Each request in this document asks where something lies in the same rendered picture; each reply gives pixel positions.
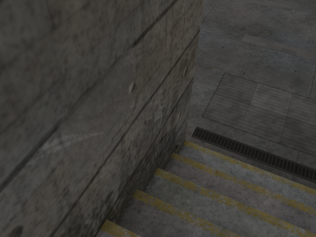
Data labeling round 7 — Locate stairs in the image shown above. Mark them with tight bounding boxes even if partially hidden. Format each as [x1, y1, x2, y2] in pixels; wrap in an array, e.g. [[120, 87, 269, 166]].
[[96, 140, 316, 237]]

